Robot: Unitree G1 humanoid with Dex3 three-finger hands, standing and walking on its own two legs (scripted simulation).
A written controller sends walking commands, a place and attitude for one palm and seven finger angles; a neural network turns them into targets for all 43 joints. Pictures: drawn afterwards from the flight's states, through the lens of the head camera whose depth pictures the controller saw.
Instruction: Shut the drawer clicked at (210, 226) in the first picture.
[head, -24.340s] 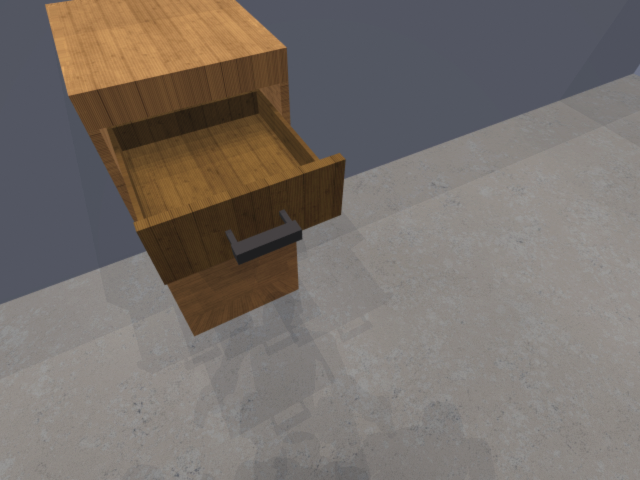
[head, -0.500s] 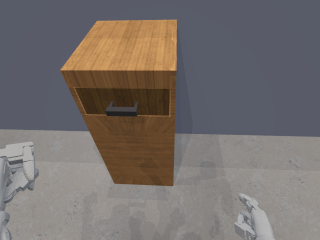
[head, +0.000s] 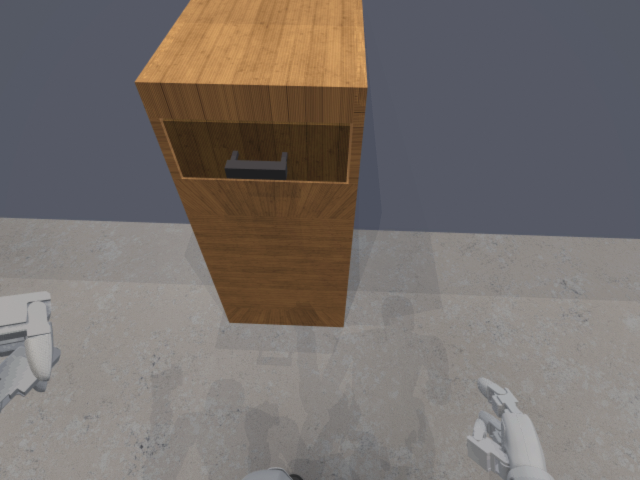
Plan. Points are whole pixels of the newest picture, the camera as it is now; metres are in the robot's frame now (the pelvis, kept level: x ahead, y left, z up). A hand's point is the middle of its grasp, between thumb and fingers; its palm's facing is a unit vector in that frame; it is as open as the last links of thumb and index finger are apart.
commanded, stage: step back with the hand held close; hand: left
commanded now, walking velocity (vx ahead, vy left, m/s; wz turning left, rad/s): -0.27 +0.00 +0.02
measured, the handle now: (258, 162) +0.66 +0.17 -0.02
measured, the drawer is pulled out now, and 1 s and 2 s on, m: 0.00 0.00 0.00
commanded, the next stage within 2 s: stop stepping back and stand still in 0.44 s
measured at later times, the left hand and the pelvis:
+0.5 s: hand out of the picture +0.07 +0.25 +0.18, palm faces +0.34 -0.82 -0.46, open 3.3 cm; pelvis -0.12 +0.02 -0.01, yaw -2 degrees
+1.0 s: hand out of the picture -0.07 +0.29 +0.19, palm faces +0.40 -0.83 -0.39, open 3.2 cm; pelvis -0.26 +0.06 +0.00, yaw -6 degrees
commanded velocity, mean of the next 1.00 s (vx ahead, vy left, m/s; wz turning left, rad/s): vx -0.04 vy -0.02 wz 0.00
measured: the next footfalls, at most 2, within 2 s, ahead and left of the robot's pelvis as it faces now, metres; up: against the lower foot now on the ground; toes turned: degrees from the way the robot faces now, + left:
right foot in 0.46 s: -0.16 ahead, -0.10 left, +0.00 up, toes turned -2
left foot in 0.60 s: +0.00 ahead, +0.10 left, +0.00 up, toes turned -2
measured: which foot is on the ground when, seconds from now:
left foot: down 0.00-0.46, up 0.48-0.58, down 0.60-0.80, up 0.82-1.00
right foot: down 0.00-0.18, up 0.20-0.44, down 0.46-1.00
